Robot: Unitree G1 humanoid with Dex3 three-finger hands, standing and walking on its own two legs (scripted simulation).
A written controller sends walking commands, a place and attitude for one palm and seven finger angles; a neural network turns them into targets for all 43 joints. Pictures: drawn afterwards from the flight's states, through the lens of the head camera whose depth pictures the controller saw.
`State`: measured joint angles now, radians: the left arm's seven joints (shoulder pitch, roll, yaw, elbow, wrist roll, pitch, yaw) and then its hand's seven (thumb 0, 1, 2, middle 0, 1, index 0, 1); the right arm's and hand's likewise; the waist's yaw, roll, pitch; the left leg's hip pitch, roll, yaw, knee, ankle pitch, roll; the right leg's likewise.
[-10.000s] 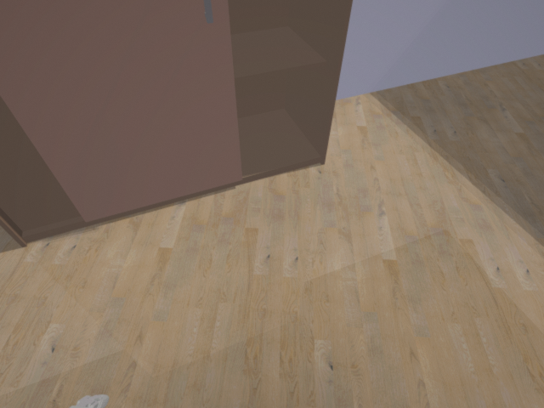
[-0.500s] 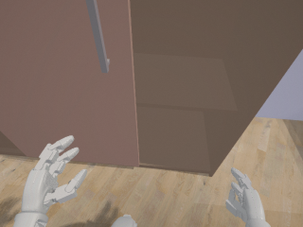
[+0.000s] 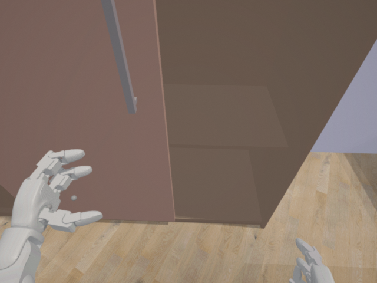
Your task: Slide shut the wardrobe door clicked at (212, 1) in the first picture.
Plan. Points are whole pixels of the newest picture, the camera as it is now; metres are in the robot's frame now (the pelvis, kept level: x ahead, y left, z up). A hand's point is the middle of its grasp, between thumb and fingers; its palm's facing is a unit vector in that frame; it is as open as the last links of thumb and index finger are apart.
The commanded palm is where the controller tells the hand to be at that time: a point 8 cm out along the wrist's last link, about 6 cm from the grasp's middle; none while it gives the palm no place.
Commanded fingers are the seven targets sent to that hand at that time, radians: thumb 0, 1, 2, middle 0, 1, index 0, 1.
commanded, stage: raise the hand with hooked fingers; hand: left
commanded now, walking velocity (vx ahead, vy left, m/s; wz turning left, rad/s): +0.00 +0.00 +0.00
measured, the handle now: (123, 57) +0.53 +0.20 +0.23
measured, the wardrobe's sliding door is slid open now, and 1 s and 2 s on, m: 0.47 0.47 0.47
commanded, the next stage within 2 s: move the hooked fingers beside the handle in 1.04 s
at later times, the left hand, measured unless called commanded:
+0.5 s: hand (36, 149) +0.27 +0.28 +0.20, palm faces +0.12 -0.99 -0.10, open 13.9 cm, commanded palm +0.24 +0.32 +0.21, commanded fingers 0.00 -0.50 0.30 -0.30 -1.20 -0.30 -1.20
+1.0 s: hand (51, 137) +0.29 +0.26 +0.20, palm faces +0.12 -0.99 -0.08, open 14.0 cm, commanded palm +0.26 +0.30 +0.21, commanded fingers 0.00 -0.50 0.30 -0.30 -1.20 -0.30 -1.20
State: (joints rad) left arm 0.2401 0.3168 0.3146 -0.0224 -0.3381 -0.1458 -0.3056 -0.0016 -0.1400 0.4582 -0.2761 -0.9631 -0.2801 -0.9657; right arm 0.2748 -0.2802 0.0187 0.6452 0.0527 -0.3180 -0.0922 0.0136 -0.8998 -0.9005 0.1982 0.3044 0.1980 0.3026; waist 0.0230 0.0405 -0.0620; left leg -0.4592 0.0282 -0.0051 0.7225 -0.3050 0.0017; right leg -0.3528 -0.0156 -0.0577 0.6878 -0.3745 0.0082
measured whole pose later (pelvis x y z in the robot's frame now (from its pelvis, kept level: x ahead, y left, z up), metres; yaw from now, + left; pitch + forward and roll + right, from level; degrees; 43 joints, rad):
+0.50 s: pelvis +0.01 +0.00 +0.02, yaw +1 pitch -2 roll -1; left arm -0.08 0.45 0.45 0.09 -0.33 0.12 -0.40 -0.01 -0.50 0.31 -0.30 -1.19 -0.31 -1.19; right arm 0.21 -0.25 0.10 0.65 0.07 -0.29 -0.11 0.01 -0.90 -0.90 0.20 0.30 0.20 0.30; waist 0.07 0.06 -0.03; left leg -0.28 0.02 -0.02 0.54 -0.23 0.00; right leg -0.16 -0.02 -0.07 0.50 -0.30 0.00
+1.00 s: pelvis +0.02 -0.02 +0.02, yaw +0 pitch -1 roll +0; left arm -0.11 0.45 0.48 0.13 -0.34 0.15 -0.41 -0.01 -0.50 0.30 -0.30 -1.20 -0.31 -1.20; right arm 0.22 -0.28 0.06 0.65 0.08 -0.27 -0.12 0.01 -0.90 -0.90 0.20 0.30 0.20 0.30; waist 0.05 0.07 -0.04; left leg -0.25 0.04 -0.01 0.52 -0.24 -0.02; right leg -0.16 0.00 -0.07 0.50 -0.32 -0.01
